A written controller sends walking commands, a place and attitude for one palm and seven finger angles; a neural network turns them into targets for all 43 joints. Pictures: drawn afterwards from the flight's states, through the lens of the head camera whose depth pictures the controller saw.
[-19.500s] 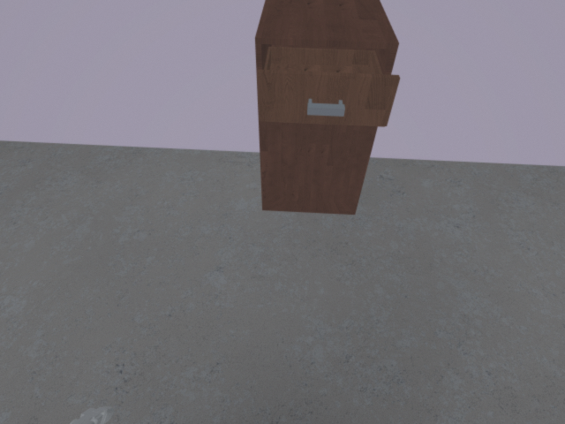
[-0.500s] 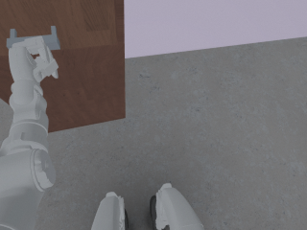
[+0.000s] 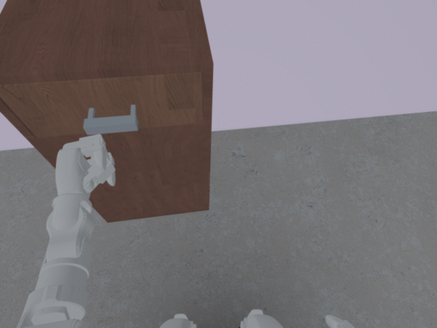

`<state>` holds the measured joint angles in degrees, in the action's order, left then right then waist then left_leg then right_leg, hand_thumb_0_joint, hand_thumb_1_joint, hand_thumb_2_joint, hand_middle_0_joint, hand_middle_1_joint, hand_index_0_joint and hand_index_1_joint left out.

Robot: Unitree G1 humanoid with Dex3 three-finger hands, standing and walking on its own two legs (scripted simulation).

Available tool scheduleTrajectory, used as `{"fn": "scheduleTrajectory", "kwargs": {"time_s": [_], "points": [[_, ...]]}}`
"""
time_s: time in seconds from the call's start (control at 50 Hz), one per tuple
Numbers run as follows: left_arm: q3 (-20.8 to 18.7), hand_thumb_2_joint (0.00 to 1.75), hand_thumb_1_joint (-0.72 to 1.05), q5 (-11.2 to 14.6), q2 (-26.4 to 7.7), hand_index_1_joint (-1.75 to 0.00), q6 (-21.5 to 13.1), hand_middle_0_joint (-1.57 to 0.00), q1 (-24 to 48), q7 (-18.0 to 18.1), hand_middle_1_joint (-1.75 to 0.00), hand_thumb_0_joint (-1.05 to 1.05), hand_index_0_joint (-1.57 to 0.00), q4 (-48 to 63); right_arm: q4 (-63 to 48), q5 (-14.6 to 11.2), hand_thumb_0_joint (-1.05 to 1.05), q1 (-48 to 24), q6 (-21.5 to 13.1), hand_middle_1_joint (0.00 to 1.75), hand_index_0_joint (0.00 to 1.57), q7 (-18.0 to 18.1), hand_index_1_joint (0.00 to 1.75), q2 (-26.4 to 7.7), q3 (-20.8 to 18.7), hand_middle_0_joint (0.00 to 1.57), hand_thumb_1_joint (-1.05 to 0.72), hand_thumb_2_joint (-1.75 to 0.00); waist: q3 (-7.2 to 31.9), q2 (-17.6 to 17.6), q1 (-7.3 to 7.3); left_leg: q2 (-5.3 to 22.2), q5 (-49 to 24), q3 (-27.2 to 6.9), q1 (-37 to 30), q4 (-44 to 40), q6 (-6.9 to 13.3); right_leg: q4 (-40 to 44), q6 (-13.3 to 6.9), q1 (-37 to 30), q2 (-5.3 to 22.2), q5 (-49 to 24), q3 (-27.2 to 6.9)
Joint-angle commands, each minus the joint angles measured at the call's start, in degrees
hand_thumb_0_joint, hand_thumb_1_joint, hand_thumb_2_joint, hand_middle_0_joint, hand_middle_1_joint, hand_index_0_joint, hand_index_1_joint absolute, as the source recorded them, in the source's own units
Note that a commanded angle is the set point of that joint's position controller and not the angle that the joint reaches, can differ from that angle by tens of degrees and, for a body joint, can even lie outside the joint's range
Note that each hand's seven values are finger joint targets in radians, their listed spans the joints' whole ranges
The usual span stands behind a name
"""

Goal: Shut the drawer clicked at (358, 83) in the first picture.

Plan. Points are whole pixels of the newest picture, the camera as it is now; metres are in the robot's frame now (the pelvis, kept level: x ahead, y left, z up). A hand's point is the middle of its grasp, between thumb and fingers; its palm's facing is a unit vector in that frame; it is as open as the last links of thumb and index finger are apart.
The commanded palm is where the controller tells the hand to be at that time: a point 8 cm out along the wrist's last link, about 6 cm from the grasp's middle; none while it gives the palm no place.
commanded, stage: draw the hand back to the body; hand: left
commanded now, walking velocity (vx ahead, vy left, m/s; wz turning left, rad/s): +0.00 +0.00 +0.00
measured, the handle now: (112, 117) +0.54 +0.25 +0.00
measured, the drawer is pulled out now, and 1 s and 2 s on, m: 0.00 0.00 0.00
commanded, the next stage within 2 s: step back with the hand held close in 1.10 s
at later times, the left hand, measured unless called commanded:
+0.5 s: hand (53, 216) +0.26 +0.22 +0.14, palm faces +0.29 -0.91 -0.28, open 3.2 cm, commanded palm +0.22 +0.26 +0.15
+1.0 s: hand out of the picture +0.17 +0.22 +0.22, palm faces +0.43 -0.81 -0.41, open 3.2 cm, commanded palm +0.12 +0.26 +0.23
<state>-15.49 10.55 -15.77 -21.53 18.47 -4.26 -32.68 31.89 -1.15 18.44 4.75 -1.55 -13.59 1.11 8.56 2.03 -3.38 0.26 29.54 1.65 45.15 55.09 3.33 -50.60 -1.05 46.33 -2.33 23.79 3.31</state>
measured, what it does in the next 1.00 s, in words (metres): rises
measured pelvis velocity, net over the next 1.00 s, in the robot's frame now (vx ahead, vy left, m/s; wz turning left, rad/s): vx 0.00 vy -0.02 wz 0.03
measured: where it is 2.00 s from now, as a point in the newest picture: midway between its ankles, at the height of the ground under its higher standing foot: outside the picture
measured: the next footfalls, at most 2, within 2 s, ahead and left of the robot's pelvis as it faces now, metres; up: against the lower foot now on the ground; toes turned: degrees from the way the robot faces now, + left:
none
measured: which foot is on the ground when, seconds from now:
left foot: down 0.00-1.00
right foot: down 0.00-1.00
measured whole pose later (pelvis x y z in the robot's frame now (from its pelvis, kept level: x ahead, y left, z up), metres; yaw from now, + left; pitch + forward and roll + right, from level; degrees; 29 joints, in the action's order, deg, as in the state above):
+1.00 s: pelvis +0.00 -0.02 +0.06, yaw +2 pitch -3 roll -1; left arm -17.0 4.6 -19.5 -7.2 -32.3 5.6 27.5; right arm 34.4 -0.5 12.7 -6.5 3.0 -13.1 1.3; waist 0.9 5.1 3.7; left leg -0.6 17.9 0.8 4.9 26.1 1.7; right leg -23.9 -2.3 6.6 -2.4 14.1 3.2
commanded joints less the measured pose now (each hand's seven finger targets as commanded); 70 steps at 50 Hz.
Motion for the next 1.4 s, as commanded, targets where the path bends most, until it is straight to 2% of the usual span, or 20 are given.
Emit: {"fn": "scheduleTrajectory", "kwargs": {"time_s": [0.0,0.06,0.08,0.16,0.2,0.22,0.24,0.26,0.32,0.38,0.46,0.56,0.68,0.9,1.0,1.12,1.2,1.22,1.26,1.38], "points": [[-2.42,0.9,0.9,1.0,-10.61,-1.6,-2.21,-1.4,11.78,0.69,-1.6,0.0,-1.4,18.17,-5.58,-0.67,0.0,3.2,-3.05,0.3,0.2,1.89,0.3,-8.38,-3.36,0.2,-0.9,-0.9,19.27,3.72,-0.08,1.06,-36.65,-3.11,-15.28,-8.1,-3.14,4.09,-0.18,-19.45,0.35,-27.63,-1.42],[0.49,0.9,0.9,1.57,-8.76,-1.6,-2.92,-1.4,10.0,-1.08,-1.6,0.0,-1.4,24.37,-5.55,-0.79,0.0,1.42,-4.72,0.3,0.2,2.18,0.3,-8.04,-3.26,0.2,-0.9,-0.9,19.98,7.38,0.03,1.53,-39.92,-3.8,-21.11,-8.93,-4.12,5.36,-0.35,-19.32,0.35,-26.86,-1.22],[2.21,0.9,0.9,2.14,-7.02,-1.6,-2.63,-1.4,8.46,-1.96,-1.6,0.0,-1.4,26.1,-6.03,-0.88,0.0,1.44,-5.33,0.3,0.2,2.24,0.3,-8.0,-3.4,0.2,-0.9,-0.9,20.75,5.13,-0.54,1.73,-40.9,-4.22,-22.49,-9.18,-3.97,5.7,-0.19,-19.87,0.24,-27.09,-0.99],[-0.68,0.9,0.9,3.97,-8.93,-1.6,1.62,-1.4,0.99,-4.05,-1.6,0.0,-1.4,23.66,-6.72,-1.71,0.0,-2.27,-6.6,0.3,0.2,3.19,0.3,-8.55,-2.83,0.2,-0.9,-0.9,13.53,-0.06,0.73,0.7,-27.88,-3.38,-16.87,-12.84,-2.88,8.8,-0.25,-23.6,0.83,-23.37,-0.88],[-1.61,0.9,0.9,4.29,-9.86,-1.6,3.76,-1.4,-0.61,-4.43,-1.6,0.0,-1.4,24.7,-7.81,-2.04,0.0,-4.21,-7.15,0.3,0.2,3.53,0.3,-8.31,-2.22,0.2,-0.9,-0.9,10.95,1.27,1.73,0.07,-22.99,-3.05,-16.1,-14.88,-2.38,10.25,-0.52,-25.19,1.21,-20.46,-1.15],[-1.94,0.9,0.9,-3.31,-18.82,-1.6,5.53,-1.4,-0.84,1.2,-1.6,0.0,-1.4,30.45,-8.83,-1.97,0.0,-7.41,-5.9,0.3,0.2,4.21,0.3,-7.82,-3.04,0.2,-0.9,-0.9,13.78,1.6,3.63,-0.04,-22.44,-2.41,-19.86,-17.26,-1.79,13.09,-1.27,-29.91,2.91,-19.01,-4.1],[0.12,0.9,0.9,-3.6,-14.29,-1.6,7.05,-1.4,-3.12,3.82,-1.6,0.0,-1.4,33.64,-9.92,-1.79,0.0,-8.09,-5.9,0.3,0.2,4.73,0.3,-6.62,-2.53,0.2,-0.9,-0.9,11.88,2.26,2.75,-0.03,-21.82,-2.02,-20.94,-18.64,-1.73,14.69,-1.03,-30.73,3.24,-19.16,-3.92],[0.57,0.9,0.9,-3.7,-13.39,-1.6,8.26,-1.4,-6.54,5.26,-1.6,0.0,-1.4,35.48,-10.27,-1.78,0.0,-8.48,-6.34,0.3,0.2,5.06,0.3,-6.56,-2.3,0.2,-0.9,-0.9,10.86,1.16,3.04,0.2,-22.31,-2.47,-21.29,-19.39,-1.8,15.07,-1.03,-31.63,3.5,-19.58,-3.51],[1.73,0.9,0.9,-4.7,-12.88,-1.6,11.04,-1.4,-11.4,8.08,-1.6,0.0,-1.4,40.6,-9.98,-1.65,0.0,-10.22,-6.64,0.3,0.2,5.7,0.3,-6.38,-1.49,0.2,-0.9,-0.9,7.91,2.19,3.49,0.81,-24.28,-2.74,-25.69,-22.38,-1.63,17.84,-1.02,-33.6,3.38,-20.43,-3.46],[0.54,0.9,0.9,-5.27,-14.15,-1.6,12.59,-1.4,-14.61,9.73,-1.6,0.0,-1.4,44.74,-9.29,-1.35,0.0,-11.2,-7.61,0.3,0.2,6.35,0.3,-6.58,-1.21,0.2,-0.9,-0.9,4.68,-1.05,3.7,1.05,-23.85,-2.99,-27.89,-25.03,-1.31,20.83,-0.91,-35.86,3.17,-19.85,-3.29],[1.06,0.9,0.9,-5.75,-11.92,-1.6,14.05,-1.4,-18.79,10.31,-1.6,0.0,-1.4,46.02,-8.22,-0.98,0.0,-12.09,-8.28,0.3,0.2,6.6,0.3,-6.24,-0.89,0.2,-0.9,-0.9,-0.53,-1.75,3.87,0.91,-22.98,-2.54,-31.01,-28.41,-1.23,24.35,-0.77,-36.99,3.14,-18.97,-3.06],[0.26,0.9,0.9,-6.02,-11.73,-1.6,13.84,-1.4,-24.51,10.42,-1.6,0.0,-1.4,53.83,-7.71,-0.44,0.0,-12.82,-10.12,0.3,0.2,6.23,0.3,-5.67,-0.7,0.2,-0.9,-0.9,-0.57,3.07,4.76,0.66,-26.51,-2.37,-36.21,-30.74,-1.34,26.82,-0.99,-40.32,3.24,-21.85,-2.94],[-3.26,0.9,0.9,-5.79,-13.32,-1.6,13.29,-1.4,-33.92,10.46,-1.6,0.0,-1.4,61.63,-7.32,0.27,0.0,-13.5,-11.96,0.3,0.2,5.35,0.3,-5.39,-0.95,0.2,-0.9,-0.9,-2.96,0.33,5.51,0.78,-28.11,-2.52,-36.75,-32.27,-1.47,28.88,-0.84,-42.47,3.04,-23.37,-2.9],[-7.96,0.9,0.9,-5.75,-13.85,-1.6,11.37,-1.4,-47.04,10.85,-1.6,0.0,-1.4,73.14,-7.37,0.26,0.0,-13.68,-14.69,0.3,0.2,4.94,0.3,-4.45,-1.69,0.2,-0.9,-0.9,-4.81,1.96,6.54,1.15,-27.48,-2.28,-37.37,-32.46,-1.67,29.84,-0.7,-42.42,3.02,-22.7,-3.34],[-6.02,0.9,0.9,-6.16,-11.05,-1.6,11.72,-1.4,-45.41,10.69,-1.6,0.0,-1.4,66.87,-6.02,0.25,0.0,-13.15,-14.3,0.3,0.2,5.32,0.3,-4.77,-2.13,0.2,-0.9,-0.9,-10.43,-1.93,5.45,1.17,-23.3,-2.18,-36.13,-32.64,-1.18,31.2,-0.34,-38.31,3.04,-17.94,-3.29],[-7.48,0.9,0.9,-6.55,-13.07,-1.6,10.57,-1.4,-44.63,11.48,-1.6,0.0,-1.4,71.04,-6.44,0.56,0.0,-13.31,-15.24,0.3,0.2,5.63,0.3,-4.59,-2.03,0.2,-0.9,-0.9,-4.05,2.44,6.54,0.82,-24.59,-2.29,-37.82,-32.54,-1.14,30.01,-0.62,-41.68,3.58,-19.32,-3.8],[-7.4,0.9,0.9,-6.61,-12.8,-1.6,10.68,-1.4,-45.75,11.78,-1.6,0.0,-1.4,71.36,-6.12,0.69,0.0,-13.57,-16.04,0.3,0.2,5.57,0.3,-4.3,-1.89,0.2,-0.9,-0.9,-4.98,1.91,6.66,0.91,-25.87,-2.54,-37.21,-32.73,-1.45,29.86,-0.75,-42.16,3.4,-20.63,-3.69],[-16.76,0.9,0.9,-6.48,-21.38,-1.6,7.46,-1.4,-36.96,12.09,-1.6,0.0,-1.4,76.73,-7.76,0.53,0.0,-12.1,-14.75,0.3,0.2,5.3,0.3,-6.13,-2.41,0.2,-0.9,-0.9,-10.96,-1.34,4.21,1.83,-20.22,-3.97,-32.28,-31.67,-0.31,33.77,-1.14,-37.1,6.91,-22.34,-12.27],[-12.08,0.9,0.9,-7.41,-14.8,-1.6,6.93,-1.4,-45.16,11.48,-1.6,0.0,-1.4,67.96,-5.81,0.81,0.0,-11.82,-13.34,0.3,0.2,5.07,0.3,-4.96,-2.86,0.2,-0.9,-0.9,-10.82,-4.88,3.35,1.49,-20.13,-4.05,-34.44,-29.48,-0.54,34.92,-2.1,-34.79,9.4,-23.81,-13.13],[-10.19,0.9,0.9,-7.83,-12.33,-1.6,6.08,-1.4,-52.89,11.13,-1.6,0.0,-1.4,68.73,-7.04,1.03,0.0,-12.73,-10.68,0.3,0.2,4.55,0.3,-6.26,-4.11,0.2,-0.9,-0.9,-2.28,2.5,3.8,3.77,-33.22,-4.77,-33.9,-32.89,-0.85,27.39,-0.47,-40.98,6.99,-32.17,-6.77]]}}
